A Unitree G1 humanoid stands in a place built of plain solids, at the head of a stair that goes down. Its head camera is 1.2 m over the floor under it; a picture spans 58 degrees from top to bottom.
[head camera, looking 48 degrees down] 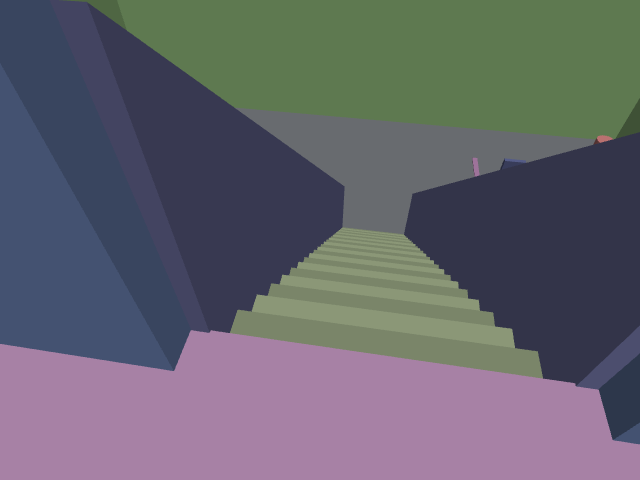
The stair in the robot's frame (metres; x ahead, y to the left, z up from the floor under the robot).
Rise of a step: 0.19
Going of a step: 0.20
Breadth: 1.09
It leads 9 degrees to the right of straight ahead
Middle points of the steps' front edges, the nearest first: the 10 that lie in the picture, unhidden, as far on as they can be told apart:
0.61 -0.20 0.00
0.81 -0.23 -0.19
1.02 -0.26 -0.38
1.22 -0.29 -0.57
1.42 -0.32 -0.76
1.62 -0.36 -0.95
1.82 -0.39 -1.14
2.02 -0.42 -1.33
2.22 -0.45 -1.52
2.43 -0.49 -1.71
